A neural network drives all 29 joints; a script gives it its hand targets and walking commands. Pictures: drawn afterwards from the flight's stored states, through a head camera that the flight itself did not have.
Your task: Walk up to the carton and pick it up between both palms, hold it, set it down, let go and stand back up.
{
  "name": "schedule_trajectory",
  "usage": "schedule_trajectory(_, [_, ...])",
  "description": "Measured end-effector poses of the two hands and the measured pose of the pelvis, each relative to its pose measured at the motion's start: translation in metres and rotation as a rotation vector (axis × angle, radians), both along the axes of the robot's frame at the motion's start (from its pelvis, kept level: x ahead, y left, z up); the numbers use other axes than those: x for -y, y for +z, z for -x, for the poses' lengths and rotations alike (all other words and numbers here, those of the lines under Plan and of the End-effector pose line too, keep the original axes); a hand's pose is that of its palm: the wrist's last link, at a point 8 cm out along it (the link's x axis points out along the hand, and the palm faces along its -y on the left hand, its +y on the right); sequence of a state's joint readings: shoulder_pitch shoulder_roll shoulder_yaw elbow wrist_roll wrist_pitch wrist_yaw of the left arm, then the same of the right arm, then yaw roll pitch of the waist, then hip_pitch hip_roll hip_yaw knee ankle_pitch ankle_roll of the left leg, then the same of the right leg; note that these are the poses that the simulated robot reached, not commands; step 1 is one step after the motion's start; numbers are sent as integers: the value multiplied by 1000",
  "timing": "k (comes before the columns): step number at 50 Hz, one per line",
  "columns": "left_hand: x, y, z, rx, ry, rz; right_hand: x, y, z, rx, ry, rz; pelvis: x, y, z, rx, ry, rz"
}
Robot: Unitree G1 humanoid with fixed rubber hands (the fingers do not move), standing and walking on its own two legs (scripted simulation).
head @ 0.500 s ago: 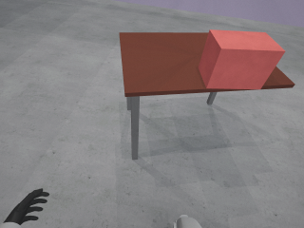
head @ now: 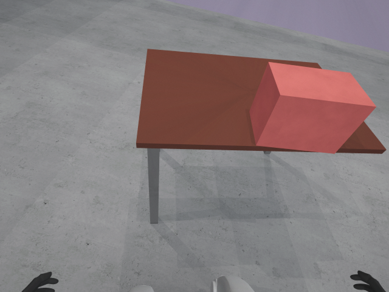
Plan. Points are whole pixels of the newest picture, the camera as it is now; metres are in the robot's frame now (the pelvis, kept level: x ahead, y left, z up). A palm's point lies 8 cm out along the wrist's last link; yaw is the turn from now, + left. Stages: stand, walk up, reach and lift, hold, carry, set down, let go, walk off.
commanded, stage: walk up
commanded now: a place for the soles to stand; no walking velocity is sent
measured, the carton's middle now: (302, 109) +0.66 -0.32 +0.02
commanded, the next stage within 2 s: none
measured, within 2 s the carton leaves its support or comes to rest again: neither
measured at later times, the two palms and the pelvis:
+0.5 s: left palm (118, 285) +0.15 +0.16 -0.06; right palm out of the picture +0.28 -0.49 -0.04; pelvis +0.12 -0.18 +0.00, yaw +4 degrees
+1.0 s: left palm (185, 227) +0.27 +0.04 -0.05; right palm out of the picture +0.31 -0.61 -0.07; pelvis +0.17 -0.30 +0.01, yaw +5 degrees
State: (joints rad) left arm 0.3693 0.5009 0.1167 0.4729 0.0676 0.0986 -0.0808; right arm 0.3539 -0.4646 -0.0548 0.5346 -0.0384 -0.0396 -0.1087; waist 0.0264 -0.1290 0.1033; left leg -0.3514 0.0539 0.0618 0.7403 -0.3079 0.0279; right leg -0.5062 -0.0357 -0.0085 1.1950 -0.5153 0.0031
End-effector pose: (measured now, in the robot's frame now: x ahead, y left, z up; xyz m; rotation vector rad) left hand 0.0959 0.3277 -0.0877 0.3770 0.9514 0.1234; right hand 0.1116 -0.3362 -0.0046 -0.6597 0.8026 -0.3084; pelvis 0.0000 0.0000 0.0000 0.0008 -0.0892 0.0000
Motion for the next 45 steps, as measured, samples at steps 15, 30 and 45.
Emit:
schedule_trajectory(15, [132,25,-133,150,-50,-52,176,-40,-30,-130,-77,17,134,-22,-77,1,44,24])
schedule_trajectory(30, [184,1,-71,-30,197,-30,172,-25,-193,-20,161,-69,198,-6,-131,-15,99,-2])
schedule_trajectory(45, [275,6,-165,-16,80,-28,268,-39,-179,-108,21,-161,278,2,-157,-29,84,43])
